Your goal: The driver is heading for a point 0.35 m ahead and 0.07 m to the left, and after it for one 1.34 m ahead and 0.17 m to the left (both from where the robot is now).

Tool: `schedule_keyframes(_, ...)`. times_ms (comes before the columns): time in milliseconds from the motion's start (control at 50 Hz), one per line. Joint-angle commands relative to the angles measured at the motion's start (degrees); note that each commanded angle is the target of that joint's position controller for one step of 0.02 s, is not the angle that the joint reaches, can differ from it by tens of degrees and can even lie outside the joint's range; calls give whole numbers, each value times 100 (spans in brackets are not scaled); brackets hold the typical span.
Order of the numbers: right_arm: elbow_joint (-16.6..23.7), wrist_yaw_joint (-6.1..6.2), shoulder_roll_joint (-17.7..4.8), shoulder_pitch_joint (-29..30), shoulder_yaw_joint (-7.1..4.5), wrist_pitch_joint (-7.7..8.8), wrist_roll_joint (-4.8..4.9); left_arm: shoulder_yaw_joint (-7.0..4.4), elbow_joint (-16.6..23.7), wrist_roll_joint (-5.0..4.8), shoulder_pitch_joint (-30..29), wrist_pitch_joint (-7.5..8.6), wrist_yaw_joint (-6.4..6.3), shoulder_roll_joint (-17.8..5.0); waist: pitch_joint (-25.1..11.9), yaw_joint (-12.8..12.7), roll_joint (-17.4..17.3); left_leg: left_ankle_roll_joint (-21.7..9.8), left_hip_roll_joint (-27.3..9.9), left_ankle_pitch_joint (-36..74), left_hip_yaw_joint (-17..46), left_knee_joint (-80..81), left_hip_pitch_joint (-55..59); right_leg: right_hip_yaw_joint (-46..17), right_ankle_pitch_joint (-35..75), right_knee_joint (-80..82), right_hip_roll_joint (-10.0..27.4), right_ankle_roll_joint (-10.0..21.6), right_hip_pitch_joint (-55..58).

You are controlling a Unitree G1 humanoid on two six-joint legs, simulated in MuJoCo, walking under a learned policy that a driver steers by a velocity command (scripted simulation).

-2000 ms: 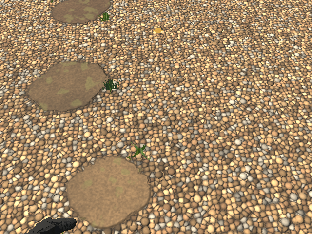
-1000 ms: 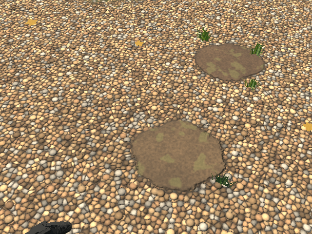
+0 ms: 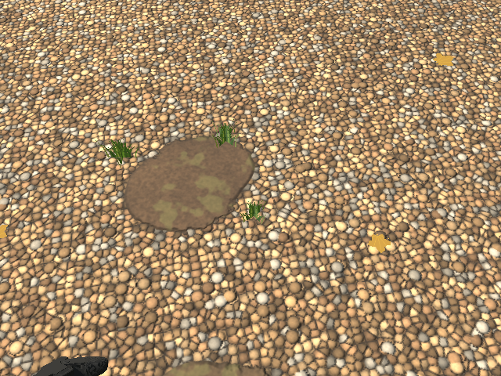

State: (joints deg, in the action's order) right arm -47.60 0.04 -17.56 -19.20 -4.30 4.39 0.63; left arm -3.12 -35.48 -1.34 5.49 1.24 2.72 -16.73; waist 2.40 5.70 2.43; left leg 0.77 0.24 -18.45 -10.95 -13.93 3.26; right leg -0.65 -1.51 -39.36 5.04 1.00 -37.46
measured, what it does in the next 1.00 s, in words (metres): walks ahead, turning left: right foot, then left foot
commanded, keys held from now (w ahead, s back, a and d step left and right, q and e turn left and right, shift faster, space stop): w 0.04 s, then w+q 0.86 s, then w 0.10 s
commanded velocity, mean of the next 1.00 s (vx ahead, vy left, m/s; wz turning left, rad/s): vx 0.50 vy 0.00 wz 0.28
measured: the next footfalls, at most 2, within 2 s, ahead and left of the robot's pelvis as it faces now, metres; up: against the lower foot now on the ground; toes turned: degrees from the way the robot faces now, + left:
right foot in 0.08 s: +0.22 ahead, -0.13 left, +0.00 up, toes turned -5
left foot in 0.62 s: +0.52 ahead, +0.11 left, +0.00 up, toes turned +12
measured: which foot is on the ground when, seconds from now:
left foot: down 0.00-0.08, up 0.10-0.60, down 0.62-1.00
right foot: up 0.00-0.06, down 0.08-0.62, up 0.64-1.00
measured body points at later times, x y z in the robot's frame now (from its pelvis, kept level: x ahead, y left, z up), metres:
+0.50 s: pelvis +0.28 -0.03 +0.00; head +0.31 -0.03 +0.45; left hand +0.32 +0.25 -0.12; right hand +0.46 -0.27 -0.11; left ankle +0.46 +0.13 -0.69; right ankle +0.18 -0.12 -0.73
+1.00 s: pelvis +0.57 +0.05 +0.01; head +0.60 +0.08 +0.46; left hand +0.69 +0.36 -0.08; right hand +0.74 -0.20 -0.09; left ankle +0.48 +0.10 -0.73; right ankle +0.81 -0.05 -0.69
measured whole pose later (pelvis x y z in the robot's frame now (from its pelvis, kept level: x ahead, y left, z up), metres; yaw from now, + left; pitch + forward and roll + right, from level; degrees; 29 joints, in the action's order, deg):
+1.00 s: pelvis +0.57 +0.05 +0.01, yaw +22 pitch +2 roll +0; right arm -42.2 0.5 -16.4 -18.3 -3.6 2.6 1.1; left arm -2.7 -39.5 0.2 3.0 5.5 0.7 -16.3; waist 1.9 4.0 2.1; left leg -4.9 6.6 -15.5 8.5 -20.4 -6.2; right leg -5.2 3.4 -33.5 3.6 -3.8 -36.0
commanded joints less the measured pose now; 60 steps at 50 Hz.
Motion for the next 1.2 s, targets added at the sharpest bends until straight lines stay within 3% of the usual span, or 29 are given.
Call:
schedule_keyframes(20, 269, 32, -1109, 149, -262, -17, 98, -96, 621, 16, -485, 79, 79, -356, 108, -221, -621, -795, -1613, 3811, 375, -80, 28, 329, -490, 341, -257, 275, 319)
schedule_keyframes(40, 242, 45, -1198, 114, -282, -50, 125, -153, 617, 43, -292, 66, 71, -451, -80, -389, -719, -755, -1623, 4814, 299, -513, 99, 474, -807, 386, -467, 405, 751)
schedule_keyframes(80, 148, 59, -1071, 27, -182, -86, 119, -409, 221, 48, 1208, 39, -39, -851, -891, -1264, -545, -540, -1377, 5306, 53, -2367, -704, 466, -375, 942, -813, 768, 3188)
schedule_keyframes(100, 280, 37, -620, -100, 10, -40, -115, -539, 56, 58, 2088, -16, -174, -1389, -1616, -1469, 422, -316, -1035, 2419, -13, -4315, -2295, -1176, 99, 745, 444, 1126, 5091)
schedule_keyframes(120, 354, -70, -163, -728, 198, 79, -75, -492, 124, 65, 1911, 46, -160, -1664, -2571, -927, 1297, -119, -78, -1731, 872, -6032, -4043, -4100, -1019, 1553, 1810, 2104, 6288)
schedule_keyframes(140, 291, -114, -862, 16, 12, 152, 182, -363, 143, 97, 1941, 105, -119, -1103, -2343, -1388, 284, -193, -272, -1509, 1599, -6431, -4444, -3861, -1423, 1943, 1742, 1838, 5874)
schedule_keyframes(160, 513, -127, -915, 556, -14, 181, 313, -301, 57, 133, 1663, 167, -110, -992, -1365, -1321, 272, -246, -453, -1008, 1514, -6282, -4720, -2831, -976, 2068, 1524, 1588, 5027)
schedule_keyframes(180, 489, -82, -784, 646, 14, 175, 229, -251, -5, 124, 1309, 211, -110, -836, -925, -1051, -17, -231, -713, -502, 1491, -5864, -4526, -2168, -521, 2174, 1268, 1395, 4230)
schedule_keyframes(220, 327, -63, -702, 318, -17, 37, 128, -171, -16, 192, 852, 302, -109, -533, -560, -650, 235, -135, -936, 115, 1592, -5443, -3861, -1288, -89, 2590, 940, 1234, 3219)
schedule_keyframes(320, 288, 2, -347, 420, 6, -195, 108, -218, -335, 266, 780, 516, -176, -513, -120, -517, 55, 97, -847, 1117, 1788, -4682, -4163, -158, 600, 3161, 824, 1154, 2867)
schedule_keyframes(420, 493, -146, -136, 1143, 89, -113, 55, -250, -550, 221, 898, 494, -277, -643, 142, -786, -10, 24, -678, 2501, 1391, -2980, -4093, 689, 660, 3341, 701, 883, 3145)
schedule_keyframes(520, 914, -330, -110, 1804, 132, -107, 50, -338, -860, 91, 1301, 293, -332, -822, 369, -1003, -65, -278, -547, 1941, 1045, -2225, -4511, 958, 1387, 2934, 1078, 795, 4273)
schedule_keyframes(580, 1031, -396, -340, 1488, 12, -150, 55, -403, -850, 48, 1146, 143, -418, -1054, -70, -665, 232, -603, -78, 1041, 564, -2214, -3741, 1168, 3931, 1904, 1109, 592, 4608)
schedule_keyframes(620, 756, -319, -814, 106, -261, -183, 77, -384, -800, 19, 966, 66, -474, -1091, -849, 145, 180, -970, 377, 1087, 475, -1869, -1744, 1359, 4387, -78, 826, 314, 4000)
schedule_keyframes(640, 621, -191, -1327, -679, -442, -251, 88, -278, -708, 132, 1112, 126, -490, -853, -1400, 411, -554, -1325, -352, 1206, 1784, -1689, -37, 1365, 2360, -1854, 513, 48, 2624)
schedule_keyframes(660, 699, -180, -1728, -452, -473, -197, 108, -35, -454, 266, 1674, 300, -374, -49, -1870, -340, -1770, -2437, -1674, 205, 5099, -1069, 1672, 578, -3134, -3716, -817, -305, 117)
schedule_keyframes(680, 816, -206, -1259, -592, -342, -127, 72, -90, -415, 56, 1047, 525, -273, -535, -2295, 129, -1045, -2445, -1853, -228, 5793, -429, 1959, -569, -3261, -4160, -720, -168, -506)
schedule_keyframes(700, 804, -204, -997, -378, -274, -70, 41, -142, -240, -127, 564, 645, -223, -743, -1490, 149, -800, -2169, -1711, 103, 4948, -309, 1406, -569, -2719, -3946, -442, -26, -876)
schedule_keyframes(740, 927, -184, -693, 324, -184, -44, 53, -161, -275, 105, 421, 715, -290, -723, -643, -323, -204, -1849, -1239, 1346, 3772, -252, -170, -468, -1970, -2933, -32, -14, -389)
schedule_keyframes(760, 1038, -155, -570, 505, -130, -41, -23, -197, -293, 157, 543, 656, -290, -755, -586, -513, -331, -1829, -1104, 1839, 3510, -130, -621, -510, -1776, -2744, 68, -63, -7)
schedule_keyframes(820, 1073, -74, -671, 545, -153, -27, -2, -171, -283, 223, 653, 467, -301, -573, -444, -670, -406, -1855, -907, 2632, 3003, 74, -1339, -331, -1495, -2055, 77, -349, 271)
schedule_keyframes(940, 891, 87, -812, 107, -185, -124, 46, -16, -18, 170, -511, 478, -234, -256, -274, -193, -715, -1339, -413, 1947, 2397, -7, -1818, -93, 695, 436, -361, -565, 844)
schedule_keyframes(1040, 641, 93, -745, -285, -156, -159, 38, -87, 89, 121, -800, 605, -97, -511, -166, -94, -824, -1233, -944, 1776, 2998, -514, -849, -249, 425, 1096, -369, -215, 767)
schedule_keyframes(1100, 661, 85, -701, -90, -144, -201, 15, -233, -137, 153, 105, 666, -131, -764, -492, -630, -920, -1011, -788, 3326, 2922, -1452, -608, -10, 1, 1435, -520, 198, 1885)
schedule_keyframes(1120, 756, 70, -511, -29, -53, -197, -37, -307, -255, 229, 924, 683, -161, -990, -1248, -1015, -688, -830, -496, 3121, 2658, -2663, -1110, -532, 154, 1186, 50, 545, 3278)
schedule_keyframes(1140, 783, 70, -158, -797, 67, -131, -15, -442, -413, 270, 1699, 644, -164, -1502, -2201, -926, 600, -381, 308, 1259, 2059, -4722, -2863, -2610, -353, 1193, 1227, 1459, 5429)
schedule_keyframes(1160, 760, 57, -225, -939, 101, -71, 56, -414, -674, 90, 2031, 590, -85, -1288, -2271, -955, 1514, -205, 578, -1414, 1991, -5779, -4178, -4489, -1902, 2130, 1711, 1863, 5903)
schedule_keyframes(1180, 849, 36, -713, -286, -6, -34, 95, -280, -593, -16, 1687, 562, -84, -870, -1336, -1058, 757, -247, 150, -1109, 2077, -6128, -4740, -4152, -2762, 2335, 1532, 1592, 5269)
schedule_keyframes(1200, 997, 27, -744, 337, -8, 2, 59, -213, -504, 51, 1308, 499, -101, -706, -734, -1047, 275, -273, -84, -631, 1833, -5983, -4756, -3424, -2503, 2418, 1250, 1391, 4474)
